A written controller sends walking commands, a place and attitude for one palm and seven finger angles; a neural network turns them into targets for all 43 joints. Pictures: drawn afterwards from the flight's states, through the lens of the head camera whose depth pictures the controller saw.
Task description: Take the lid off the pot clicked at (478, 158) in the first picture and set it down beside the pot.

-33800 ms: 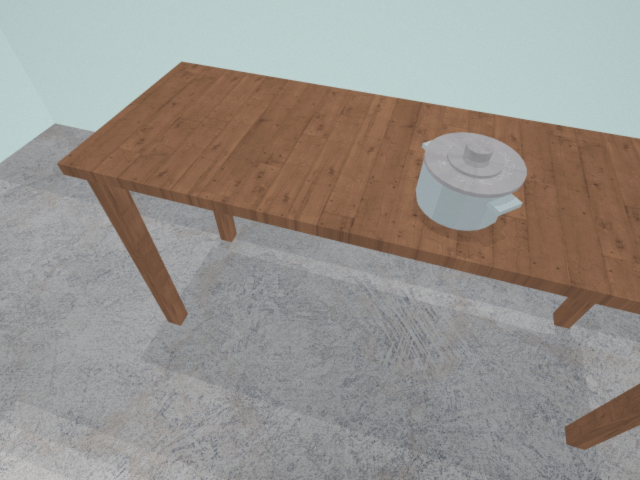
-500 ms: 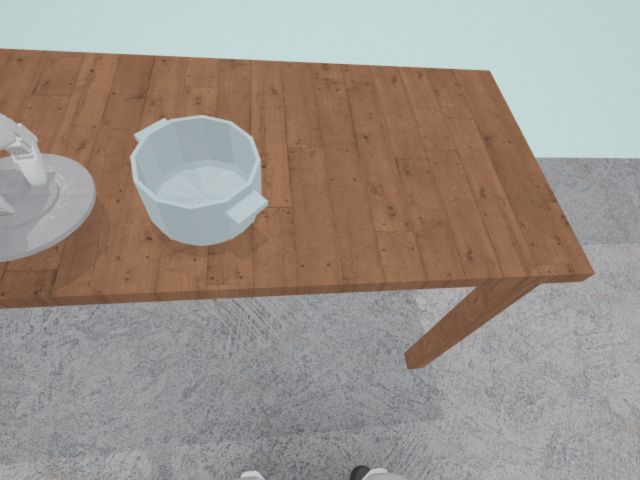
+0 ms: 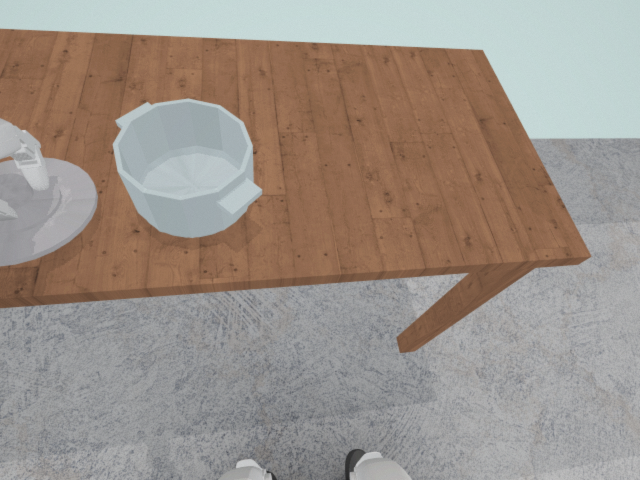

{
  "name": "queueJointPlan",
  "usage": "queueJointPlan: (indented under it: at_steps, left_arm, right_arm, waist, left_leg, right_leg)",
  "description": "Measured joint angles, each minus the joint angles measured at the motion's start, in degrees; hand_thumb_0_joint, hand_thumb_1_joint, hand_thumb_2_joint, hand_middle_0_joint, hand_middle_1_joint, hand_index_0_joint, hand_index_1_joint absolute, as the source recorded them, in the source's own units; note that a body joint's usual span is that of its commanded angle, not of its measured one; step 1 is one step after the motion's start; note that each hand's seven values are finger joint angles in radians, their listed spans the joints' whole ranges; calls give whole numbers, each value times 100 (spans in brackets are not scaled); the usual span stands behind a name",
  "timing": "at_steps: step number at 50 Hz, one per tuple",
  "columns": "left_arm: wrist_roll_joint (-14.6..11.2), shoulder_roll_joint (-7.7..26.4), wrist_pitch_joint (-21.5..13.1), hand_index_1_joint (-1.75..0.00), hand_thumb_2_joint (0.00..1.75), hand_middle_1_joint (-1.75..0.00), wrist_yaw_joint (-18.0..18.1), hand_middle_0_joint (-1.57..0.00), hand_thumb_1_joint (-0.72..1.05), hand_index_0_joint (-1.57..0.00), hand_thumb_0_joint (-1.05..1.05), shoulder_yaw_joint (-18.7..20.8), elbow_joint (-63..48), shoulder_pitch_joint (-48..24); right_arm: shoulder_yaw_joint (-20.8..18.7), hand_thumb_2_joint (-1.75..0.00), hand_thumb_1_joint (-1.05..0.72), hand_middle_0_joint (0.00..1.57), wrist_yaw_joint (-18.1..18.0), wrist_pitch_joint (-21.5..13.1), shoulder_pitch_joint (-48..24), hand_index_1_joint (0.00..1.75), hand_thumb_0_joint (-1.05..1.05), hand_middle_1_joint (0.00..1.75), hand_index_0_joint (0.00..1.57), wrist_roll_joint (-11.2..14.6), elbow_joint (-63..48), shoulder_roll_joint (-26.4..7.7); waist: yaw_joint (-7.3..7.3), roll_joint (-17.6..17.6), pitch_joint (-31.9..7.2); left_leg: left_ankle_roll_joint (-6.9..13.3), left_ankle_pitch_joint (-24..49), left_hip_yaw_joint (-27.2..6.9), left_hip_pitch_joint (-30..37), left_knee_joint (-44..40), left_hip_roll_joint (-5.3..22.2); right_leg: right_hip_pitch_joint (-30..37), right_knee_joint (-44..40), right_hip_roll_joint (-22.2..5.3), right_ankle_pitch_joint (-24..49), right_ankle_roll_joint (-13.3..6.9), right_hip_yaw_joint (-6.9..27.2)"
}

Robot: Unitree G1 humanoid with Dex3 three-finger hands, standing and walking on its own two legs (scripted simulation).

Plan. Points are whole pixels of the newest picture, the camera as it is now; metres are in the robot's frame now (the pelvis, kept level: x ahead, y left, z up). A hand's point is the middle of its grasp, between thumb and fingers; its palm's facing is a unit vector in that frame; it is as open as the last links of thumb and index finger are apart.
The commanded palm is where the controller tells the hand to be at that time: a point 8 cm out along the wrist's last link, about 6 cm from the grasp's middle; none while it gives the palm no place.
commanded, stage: open the fingers wide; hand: left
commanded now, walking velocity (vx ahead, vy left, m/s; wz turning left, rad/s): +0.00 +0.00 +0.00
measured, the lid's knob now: (8, 191) +0.47 +0.35 +0.02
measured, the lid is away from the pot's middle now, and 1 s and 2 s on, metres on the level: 0.21 0.22 0.22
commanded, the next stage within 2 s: raise the empty hand in 1.18 s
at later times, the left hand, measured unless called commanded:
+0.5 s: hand out of the picture +0.41 +0.35 +0.04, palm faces -0.49 -0.11 -0.87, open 7.4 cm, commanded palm +0.46 +0.34 +0.10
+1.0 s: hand out of the picture +0.42 +0.33 +0.06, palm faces -0.47 -0.10 -0.88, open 10.3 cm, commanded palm +0.47 +0.34 +0.10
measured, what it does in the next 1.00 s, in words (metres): stands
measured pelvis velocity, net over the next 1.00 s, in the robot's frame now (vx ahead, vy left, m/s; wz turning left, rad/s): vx -0.01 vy -0.03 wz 0.04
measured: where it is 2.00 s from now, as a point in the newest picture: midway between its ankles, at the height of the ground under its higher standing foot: outside the picture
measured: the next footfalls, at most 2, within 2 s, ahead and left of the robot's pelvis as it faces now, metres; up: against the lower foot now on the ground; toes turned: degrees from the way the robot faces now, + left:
none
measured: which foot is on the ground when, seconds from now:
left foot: down 0.00-1.00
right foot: down 0.00-1.00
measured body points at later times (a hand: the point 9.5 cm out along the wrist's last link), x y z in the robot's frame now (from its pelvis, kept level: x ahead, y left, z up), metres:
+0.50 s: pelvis +0.00 -0.01 +0.00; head +0.09 +0.03 +0.44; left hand +0.43 +0.36 +0.09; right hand +0.05 -0.28 -0.11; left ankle -0.01 +0.03 -0.71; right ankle +0.02 -0.21 -0.71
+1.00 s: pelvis -0.01 -0.03 -0.01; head +0.09 +0.01 +0.43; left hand +0.44 +0.33 +0.11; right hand -0.01 -0.31 -0.11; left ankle -0.01 +0.03 -0.71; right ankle +0.02 -0.22 -0.71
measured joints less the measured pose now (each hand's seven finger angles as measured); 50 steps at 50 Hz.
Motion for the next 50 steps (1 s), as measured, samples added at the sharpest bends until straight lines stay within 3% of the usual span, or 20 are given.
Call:
queueJointPlan:
  at_steps: [4,8,13,18,23,27,32,37,50]
  left_arm:
    - [20,104,15,-93,64,-99,-31,-70,27,-70,0,98,36,-63]
    - [-76,-115,-51,-94,63,-99,30,-69,27,-70,0,580,-635,634]
    - [-94,-421,1,-95,60,-100,84,-68,29,-68,0,401,-715,705]
    - [4,-559,48,-96,58,-101,196,-65,32,-66,0,191,-810,721]
    - [-127,-558,129,-98,57,-102,248,-63,34,-63,0,130,-585,663]
    - [-41,-630,105,-99,56,-102,167,-60,35,-61,0,-125,-704,582]
    - [-177,-503,20,-101,55,-103,165,-56,35,-57,0,-62,-591,464]
    - [-151,-479,30,-101,52,-103,126,-50,32,-51,0,-190,-542,284]
    - [-25,-136,0,-99,47,-99,89,-35,15,-35,0,122,-343,181]
  right_arm:
    - [-24,-90,-90,21,12,54,44,30,0,30,20,-39,-1,-4]
    - [-279,-90,-90,21,211,264,194,30,0,30,20,-178,-79,56]
    - [-285,-90,-90,21,312,513,125,30,0,30,20,-151,63,170]
    - [-329,-90,-90,21,317,418,-90,30,0,30,20,-157,6,208]
    - [-251,-90,-90,21,295,371,-276,30,0,30,20,-90,-83,214]
    - [-267,-90,-90,21,272,260,-360,30,0,30,20,-93,-106,166]
    - [-189,-90,-90,21,191,227,-373,30,0,30,20,-33,-135,131]
    - [-187,-90,-90,21,196,211,-289,30,0,30,20,-15,-112,79]
    - [-100,-90,-90,21,142,287,20,30,0,30,20,30,-124,63]
  waist:
    - [-27,18,-8]
    - [113,127,-66]
    - [293,55,-162]
    - [306,131,-83]
    - [359,26,-145]
    - [407,78,-49]
    - [386,15,-83]
    - [365,44,-58]
    - [107,40,-37]
  left_leg:
    - [2,-29,-20,-130,73,4]
    - [-29,-6,-35,-59,-26,6]
    - [-7,-26,-108,65,-65,-44]
    - [-59,58,-263,162,-137,-66]
    - [-57,46,-240,184,-113,-90]
    - [-110,91,-328,182,-95,-80]
    - [-118,71,-315,102,-8,-79]
    - [-169,78,-345,-19,85,-52]
    - [-234,34,-284,-260,276,57]
  right_leg:
    - [-121,62,8,1,34,-4]
    - [-108,65,27,104,-146,-11]
    - [120,-91,14,-76,-61,17]
    - [204,-56,61,93,-196,12]
    - [282,-122,45,-111,-7,101]
    - [268,-41,79,7,-94,53]
    - [194,44,83,-147,44,98]
    - [58,176,115,-135,0,79]
    - [-257,431,215,-167,141,160]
